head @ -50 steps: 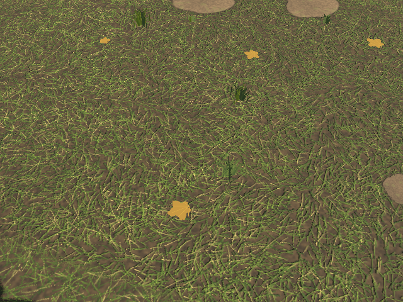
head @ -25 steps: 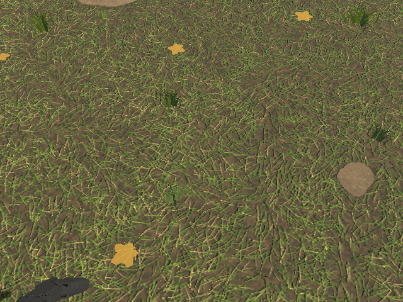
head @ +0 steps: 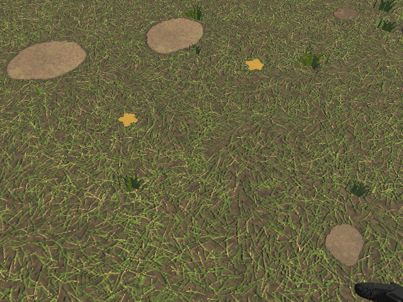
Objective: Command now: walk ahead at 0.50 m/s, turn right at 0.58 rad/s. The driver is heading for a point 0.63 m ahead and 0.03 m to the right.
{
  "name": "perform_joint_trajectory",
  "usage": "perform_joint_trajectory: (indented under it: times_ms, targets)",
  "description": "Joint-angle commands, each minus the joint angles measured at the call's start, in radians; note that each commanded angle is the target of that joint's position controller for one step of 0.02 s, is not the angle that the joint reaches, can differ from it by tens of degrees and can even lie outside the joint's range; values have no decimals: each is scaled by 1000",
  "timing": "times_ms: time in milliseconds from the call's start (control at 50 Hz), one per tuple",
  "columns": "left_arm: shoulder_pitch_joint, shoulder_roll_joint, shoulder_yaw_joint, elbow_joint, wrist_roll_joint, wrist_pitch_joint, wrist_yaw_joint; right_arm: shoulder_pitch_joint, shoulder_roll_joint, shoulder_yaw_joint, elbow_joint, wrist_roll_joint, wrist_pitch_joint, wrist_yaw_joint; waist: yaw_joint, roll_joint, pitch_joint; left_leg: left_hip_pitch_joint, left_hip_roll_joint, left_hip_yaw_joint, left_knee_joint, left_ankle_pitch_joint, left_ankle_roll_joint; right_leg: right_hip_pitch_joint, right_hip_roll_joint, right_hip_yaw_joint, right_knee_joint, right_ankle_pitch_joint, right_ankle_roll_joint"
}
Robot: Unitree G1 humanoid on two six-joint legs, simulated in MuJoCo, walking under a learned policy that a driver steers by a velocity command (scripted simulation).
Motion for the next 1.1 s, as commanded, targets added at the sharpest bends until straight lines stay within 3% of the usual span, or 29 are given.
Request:
perform_joint_trajectory:
  times_ms: [20,40,100,180,260,360,400,440,460,480,500,520,540,560,580,620,680,780,860,900,940,960,980,1000,1020,1040,1060,1080,1100]
  targets:
    - [-63,138,27,-110,5,-13,5,183,-130,-52,-18,-3,9,-6,-128,103,-79,508,362,-476,-271,-231,158,-506,-117,-36,302,114,29]
    - [-97,126,29,-123,14,-12,1,157,-109,-45,-8,-5,11,-7,-115,103,-28,435,321,-377,-290,-112,152,-492,-141,-37,257,160,35]
    - [-93,68,24,-130,3,3,-12,143,-94,-44,19,-3,2,-10,-85,151,1,342,272,-199,-354,36,149,-428,-175,-76,192,211,43]
    - [-166,34,14,-159,14,10,-20,153,-138,-61,60,1,1,-11,-89,110,24,363,294,-80,-392,180,177,-486,-192,-85,41,310,62]
    - [-272,14,2,-178,13,-6,-45,156,-168,-68,91,7,13,-17,-122,90,44,381,270,60,-395,241,149,-431,-182,-143,-189,499,47]
    - [-378,26,5,-227,9,-10,-72,203,-210,-81,135,31,37,-20,-134,88,70,484,305,143,-343,386,117,-382,-149,-216,-341,442,-12]
    - [-332,62,24,-229,15,-2,-73,197,-243,-91,137,39,49,-26,-87,120,17,519,306,182,-211,721,98,-269,-87,-269,-357,339,-56]
    - [-72,145,74,-166,12,9,-58,181,-241,-89,130,46,61,-32,63,102,-127,412,263,230,138,834,56,100,-11,-289,-434,377,-126]
    - [75,213,99,-132,7,20,-36,215,-175,-61,113,16,55,-33,108,-28,-216,138,218,219,445,389,18,420,-149,-64,-442,394,-185]
    - [21,300,96,-152,8,2,-33,326,-49,-14,64,-9,29,-13,-28,-248,-351,-255,25,90,765,-447,-27,694,-416,531,-560,187,-379]
    - [54,184,69,-156,14,-10,-36,220,-157,-35,83,34,3,-1,68,-100,-391,-333,54,-69,835,-407,-15,670,-447,587,-679,97,-358]
    - [10,149,54,-141,22,-23,-40,133,-187,-43,55,66,-6,3,64,-72,-225,-382,94,-52,806,-314,2,537,-421,422,-692,184,-308]
    - [-54,125,44,-136,20,-31,-39,115,-171,-38,61,55,-8,-6,20,1,-141,-340,145,-45,729,-227,7,385,-381,291,-693,303,-267]
    - [-110,90,32,-135,27,-36,-39,117,-167,-41,74,34,-2,-10,-15,-1,-89,-283,174,-45,666,-175,-2,268,-342,190,-707,419,-244]
    - [-135,71,24,-135,41,-44,-38,157,-164,-43,89,32,11,-6,-49,-29,-78,-213,194,-57,643,-132,-6,190,-318,125,-737,485,-233]
    - [-144,71,26,-111,41,-63,-37,203,-131,-38,115,31,38,-5,-74,-28,-66,-162,198,-49,606,-89,-25,119,-305,37,-790,568,-234]
    - [-123,86,31,-67,48,-81,-29,145,-102,-33,102,30,58,-11,-62,-11,0,-235,183,-71,502,37,-50,97,-286,-91,-835,646,-210]
    - [-106,96,27,-31,46,-81,-12,23,-63,-21,71,31,43,10,-10,-14,45,-215,132,-31,187,318,-36,137,-253,-238,-872,618,-138]
    - [-34,111,27,29,33,-49,3,-80,-31,-7,14,10,28,42,19,2,69,-205,86,25,19,294,-7,248,-287,-256,-772,888,-127]
    - [-38,129,30,40,28,-30,10,-49,-51,-14,12,4,23,56,-10,-32,24,-166,50,40,-9,202,22,321,-308,-240,-682,1037,-120]
    - [-73,145,33,41,23,-17,18,92,-107,-39,46,-4,21,54,-96,-53,-68,-3,-6,63,-51,164,60,354,-289,-236,-501,1204,-88]
    - [-79,137,29,40,26,-15,20,180,-146,-55,65,-6,18,42,-151,-19,-128,165,0,49,-129,369,88,300,-242,-271,-329,1145,-46]
    - [-29,83,7,12,60,-28,18,271,-233,-68,73,-27,26,25,-152,126,-288,518,204,-159,5,892,176,55,-172,-282,-26,724,5]
    - [145,-11,-27,50,54,-35,-7,248,-205,-46,75,-38,32,19,-69,278,-468,793,464,-508,18,1144,398,-218,-22,-170,293,-197,66]
    - [90,105,-1,90,22,-33,-18,273,-135,-36,66,-17,45,21,-147,122,-532,759,415,-476,-13,1018,383,-218,-54,-16,343,-209,64]
    - [-20,121,5,46,-3,-26,-18,181,-131,-33,59,0,54,21,-134,109,-365,638,374,-357,-63,859,336,-299,-100,-47,319,-168,64]
    - [-80,101,1,36,8,-14,-7,105,-96,-23,59,9,59,19,-107,38,-233,482,323,-295,-117,708,291,-323,-135,-83,236,-114,70]
    - [-96,89,5,40,19,4,5,50,-70,-13,57,8,62,18,-74,29,-149,331,291,-246,-168,596,266,-278,-162,-93,150,-65,80]
    - [-60,69,2,51,22,24,12,15,-75,-15,61,-4,67,19,-33,69,-119,196,257,-201,-216,501,246,-175,-170,-108,65,-22,91]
